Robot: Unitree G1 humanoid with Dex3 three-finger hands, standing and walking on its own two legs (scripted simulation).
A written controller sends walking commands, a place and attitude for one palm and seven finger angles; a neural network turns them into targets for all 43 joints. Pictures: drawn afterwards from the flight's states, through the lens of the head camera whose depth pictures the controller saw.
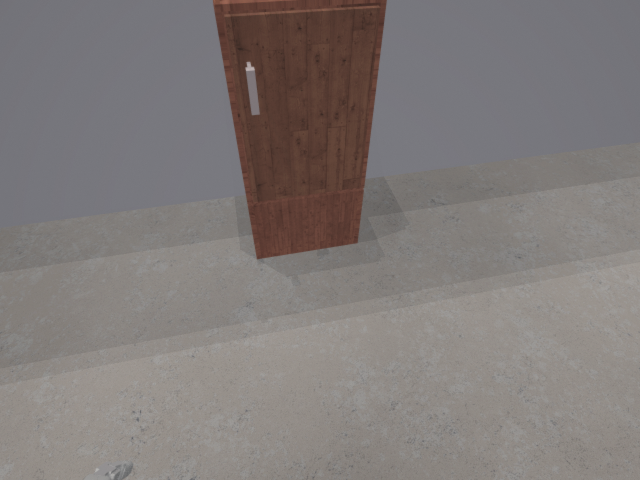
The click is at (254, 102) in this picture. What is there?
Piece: cupboard door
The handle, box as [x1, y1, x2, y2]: [245, 62, 259, 114]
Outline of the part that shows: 246,62 247,66 245,68 252,114 259,114 254,69 250,66 249,62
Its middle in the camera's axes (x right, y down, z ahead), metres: -0.19 -0.40 +1.04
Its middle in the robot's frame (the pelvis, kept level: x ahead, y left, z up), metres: +1.04 +0.24 -0.01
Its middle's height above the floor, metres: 0.76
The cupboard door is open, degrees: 0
